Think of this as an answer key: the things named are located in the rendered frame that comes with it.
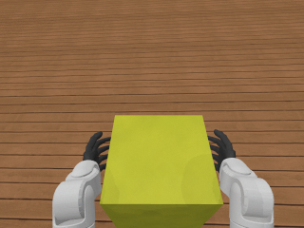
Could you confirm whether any carton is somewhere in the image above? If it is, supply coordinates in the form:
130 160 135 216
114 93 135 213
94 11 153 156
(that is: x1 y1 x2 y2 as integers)
100 115 223 228

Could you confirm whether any robot right forearm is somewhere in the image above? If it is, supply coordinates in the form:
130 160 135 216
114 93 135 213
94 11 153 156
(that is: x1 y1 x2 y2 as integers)
218 158 275 228

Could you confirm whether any robot left hand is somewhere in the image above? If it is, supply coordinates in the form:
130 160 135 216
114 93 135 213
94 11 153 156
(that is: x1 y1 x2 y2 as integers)
83 131 111 172

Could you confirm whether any robot left forearm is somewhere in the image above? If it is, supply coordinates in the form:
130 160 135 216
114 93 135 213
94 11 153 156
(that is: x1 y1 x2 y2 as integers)
52 160 102 228

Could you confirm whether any robot right hand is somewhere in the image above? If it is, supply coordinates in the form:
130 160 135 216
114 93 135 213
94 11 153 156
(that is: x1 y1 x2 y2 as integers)
207 129 236 172

